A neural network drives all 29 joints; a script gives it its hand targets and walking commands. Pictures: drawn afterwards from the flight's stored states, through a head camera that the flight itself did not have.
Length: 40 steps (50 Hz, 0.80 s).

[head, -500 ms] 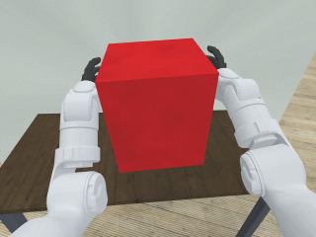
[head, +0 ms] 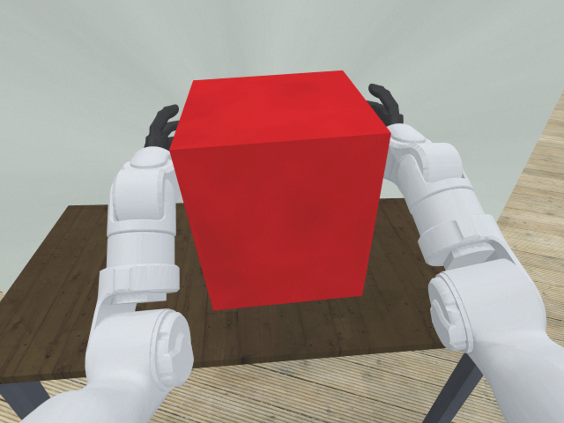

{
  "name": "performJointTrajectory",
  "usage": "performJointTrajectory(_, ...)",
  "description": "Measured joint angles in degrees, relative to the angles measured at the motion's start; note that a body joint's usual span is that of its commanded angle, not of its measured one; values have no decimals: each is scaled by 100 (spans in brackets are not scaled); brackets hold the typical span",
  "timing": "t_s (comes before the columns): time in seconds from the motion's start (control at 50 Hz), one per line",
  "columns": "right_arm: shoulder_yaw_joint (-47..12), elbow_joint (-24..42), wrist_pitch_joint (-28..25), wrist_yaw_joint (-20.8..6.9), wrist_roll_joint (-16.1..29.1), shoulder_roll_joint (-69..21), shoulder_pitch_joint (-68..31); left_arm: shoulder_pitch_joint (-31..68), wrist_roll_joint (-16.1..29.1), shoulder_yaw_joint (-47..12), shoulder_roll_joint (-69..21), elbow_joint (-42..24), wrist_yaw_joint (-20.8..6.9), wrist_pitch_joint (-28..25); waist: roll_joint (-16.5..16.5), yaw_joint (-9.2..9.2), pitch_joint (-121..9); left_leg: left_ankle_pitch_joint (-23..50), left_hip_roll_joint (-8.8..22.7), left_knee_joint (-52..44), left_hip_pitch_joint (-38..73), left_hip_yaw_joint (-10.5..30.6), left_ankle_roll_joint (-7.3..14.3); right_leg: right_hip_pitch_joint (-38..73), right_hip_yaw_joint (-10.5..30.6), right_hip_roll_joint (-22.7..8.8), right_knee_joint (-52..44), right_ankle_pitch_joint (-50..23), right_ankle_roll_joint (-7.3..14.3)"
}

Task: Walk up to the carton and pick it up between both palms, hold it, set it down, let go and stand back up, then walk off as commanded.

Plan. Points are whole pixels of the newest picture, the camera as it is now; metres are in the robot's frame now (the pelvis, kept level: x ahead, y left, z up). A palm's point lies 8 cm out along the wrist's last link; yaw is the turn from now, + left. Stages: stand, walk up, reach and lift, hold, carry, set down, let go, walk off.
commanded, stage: hold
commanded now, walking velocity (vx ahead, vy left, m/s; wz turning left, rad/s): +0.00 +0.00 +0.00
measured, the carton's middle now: (278, 189) +0.36 +0.00 +0.23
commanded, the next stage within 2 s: none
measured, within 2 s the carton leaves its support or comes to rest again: neither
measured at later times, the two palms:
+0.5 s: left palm (159, 158) +0.37 +0.16 +0.27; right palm (386, 136) +0.37 -0.14 +0.30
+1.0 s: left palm (161, 158) +0.36 +0.16 +0.27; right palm (387, 138) +0.37 -0.15 +0.30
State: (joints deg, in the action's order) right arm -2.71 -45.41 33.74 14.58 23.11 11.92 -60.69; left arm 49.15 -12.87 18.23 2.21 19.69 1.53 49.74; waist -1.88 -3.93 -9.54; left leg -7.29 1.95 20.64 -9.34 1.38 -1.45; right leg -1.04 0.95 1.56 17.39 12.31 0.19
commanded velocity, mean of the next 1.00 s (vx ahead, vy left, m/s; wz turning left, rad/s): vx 0.00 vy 0.00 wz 0.00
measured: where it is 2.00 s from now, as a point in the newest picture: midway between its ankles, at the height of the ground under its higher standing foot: outside the picture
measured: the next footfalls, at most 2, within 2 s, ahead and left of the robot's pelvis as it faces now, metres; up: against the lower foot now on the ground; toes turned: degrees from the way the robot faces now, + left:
none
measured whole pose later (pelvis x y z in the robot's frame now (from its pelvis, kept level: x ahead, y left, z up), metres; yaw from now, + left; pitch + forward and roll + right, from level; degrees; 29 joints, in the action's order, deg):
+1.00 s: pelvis +0.00 +0.00 +0.00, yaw +0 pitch -4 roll -1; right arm -2.7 -45.5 33.7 14.6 23.4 12.1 -60.7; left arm 49.4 -12.8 17.8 2.4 20.2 1.7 49.5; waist -1.7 -3.9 -9.8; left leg -7.4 1.8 20.8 -9.7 1.7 -1.4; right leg -1.4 1.3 1.6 17.3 12.3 0.2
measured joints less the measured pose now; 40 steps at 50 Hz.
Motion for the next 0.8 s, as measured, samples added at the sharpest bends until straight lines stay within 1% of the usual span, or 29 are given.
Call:
performJointTrajectory(0.14,93,-107,-3,-3,-51,-35,-68,67,9,9,35,118,-16,-22,-12,-15,-10,23,-3,-11,-22,24,-7,-29,-16,3,17,-3,7)
performJointTrajectory(0.52,39,-144,-14,1,-20,1,-92,108,21,-25,59,209,-17,-64,-15,0,-52,6,-16,5,-73,19,10,-70,13,-4,-2,-11,-10)
performJointTrajectory(0.8,-23,19,-1,12,50,18,26,-32,9,-72,19,-8,8,-11,-2,-24,-25,-19,-19,24,-55,25,13,-35,24,-2,-25,-12,-14)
